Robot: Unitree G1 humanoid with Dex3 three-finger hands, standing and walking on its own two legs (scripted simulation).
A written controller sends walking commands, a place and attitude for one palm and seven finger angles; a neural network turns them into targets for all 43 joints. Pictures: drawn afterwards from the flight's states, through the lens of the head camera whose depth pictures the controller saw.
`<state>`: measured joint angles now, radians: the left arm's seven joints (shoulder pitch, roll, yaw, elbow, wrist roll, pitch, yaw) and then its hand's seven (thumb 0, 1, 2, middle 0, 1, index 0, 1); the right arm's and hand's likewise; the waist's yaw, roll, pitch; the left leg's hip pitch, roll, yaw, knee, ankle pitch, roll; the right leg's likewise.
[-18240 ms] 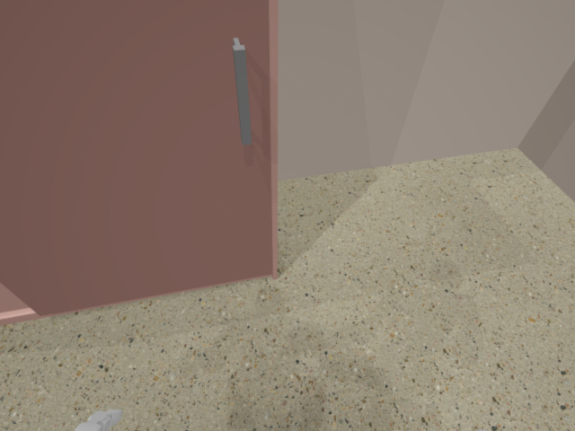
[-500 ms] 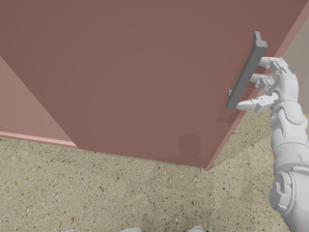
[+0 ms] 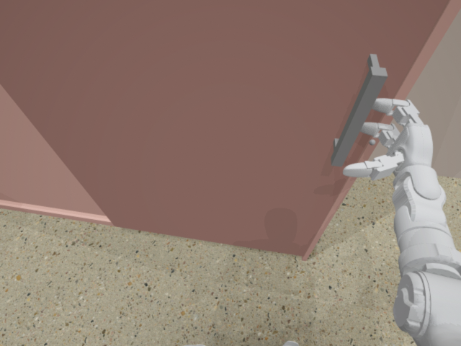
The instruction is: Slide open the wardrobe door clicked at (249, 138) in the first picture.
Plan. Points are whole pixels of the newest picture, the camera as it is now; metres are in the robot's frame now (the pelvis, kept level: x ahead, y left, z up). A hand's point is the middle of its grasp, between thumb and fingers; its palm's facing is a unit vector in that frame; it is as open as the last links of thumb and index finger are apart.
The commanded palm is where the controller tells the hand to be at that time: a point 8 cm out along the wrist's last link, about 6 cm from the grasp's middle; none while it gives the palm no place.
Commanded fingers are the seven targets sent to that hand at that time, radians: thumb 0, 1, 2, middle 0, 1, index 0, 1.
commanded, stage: slide the fingers in behind the handle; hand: right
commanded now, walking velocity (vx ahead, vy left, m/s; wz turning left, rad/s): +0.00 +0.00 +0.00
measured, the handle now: (352, 116) +0.52 -0.14 +0.11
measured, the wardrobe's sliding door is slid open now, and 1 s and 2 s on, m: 0.00 0.00 0.00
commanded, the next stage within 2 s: grip the handle and tug to test in 1.34 s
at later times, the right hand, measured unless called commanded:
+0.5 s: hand (349, 136) +0.46 -0.13 +0.12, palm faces +0.02 +1.00 -0.01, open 14.0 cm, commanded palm +0.44 -0.18 +0.12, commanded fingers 0.00 0.50 -0.30 0.30 1.20 0.30 1.20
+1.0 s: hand (338, 134) +0.47 -0.11 +0.11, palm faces +0.02 +1.00 -0.01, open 14.1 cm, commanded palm +0.45 -0.17 +0.12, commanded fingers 0.00 0.50 -0.30 0.30 1.20 0.30 1.20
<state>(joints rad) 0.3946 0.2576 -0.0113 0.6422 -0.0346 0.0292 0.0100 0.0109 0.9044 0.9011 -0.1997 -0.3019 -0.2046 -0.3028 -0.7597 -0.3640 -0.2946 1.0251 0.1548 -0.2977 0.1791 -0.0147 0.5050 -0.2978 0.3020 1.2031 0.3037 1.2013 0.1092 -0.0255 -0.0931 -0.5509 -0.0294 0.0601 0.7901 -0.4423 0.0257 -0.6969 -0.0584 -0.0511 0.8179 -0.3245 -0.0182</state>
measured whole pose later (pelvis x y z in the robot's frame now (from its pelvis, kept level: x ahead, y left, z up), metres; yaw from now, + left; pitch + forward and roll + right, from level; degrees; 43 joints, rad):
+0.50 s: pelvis +0.00 +0.01 +0.00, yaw +0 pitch +11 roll +1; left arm 0.38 0.25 0.00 0.65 -0.02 0.02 -0.01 0.01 0.90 0.90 -0.20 -0.30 -0.20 -0.30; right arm -0.77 -0.29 -0.24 1.00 0.12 -0.31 0.08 -0.01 0.50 -0.30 0.30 1.20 0.30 1.20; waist 0.10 -0.03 -0.09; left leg -0.55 -0.03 0.06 0.80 -0.45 0.03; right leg -0.68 -0.06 -0.05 0.81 -0.32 -0.01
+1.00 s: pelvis +0.00 +0.02 +0.00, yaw -1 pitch +12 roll +0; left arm 0.37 0.26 0.00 0.66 -0.03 0.02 0.00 0.01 0.91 0.90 -0.20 -0.30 -0.20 -0.30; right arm -0.80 -0.28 -0.23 1.04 0.14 -0.30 0.08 -0.01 0.50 -0.30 0.30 1.20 0.29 1.20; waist 0.11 -0.03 -0.08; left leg -0.54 -0.03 0.07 0.79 -0.45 0.05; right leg -0.68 -0.06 -0.03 0.78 -0.31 0.01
